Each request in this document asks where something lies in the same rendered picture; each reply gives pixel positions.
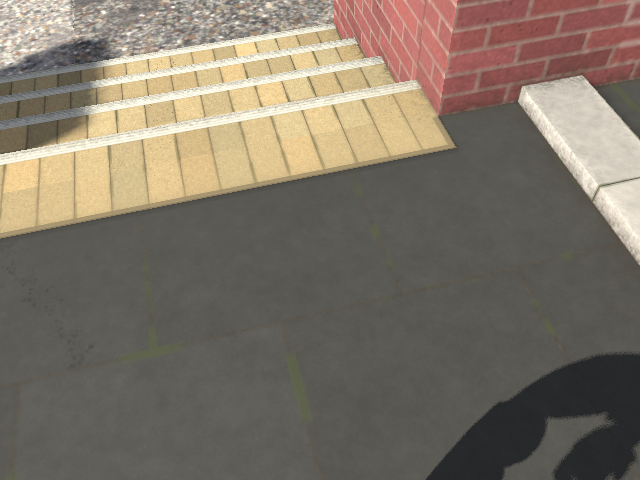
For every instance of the stairs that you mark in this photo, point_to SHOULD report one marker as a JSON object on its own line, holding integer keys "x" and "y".
{"x": 106, "y": 97}

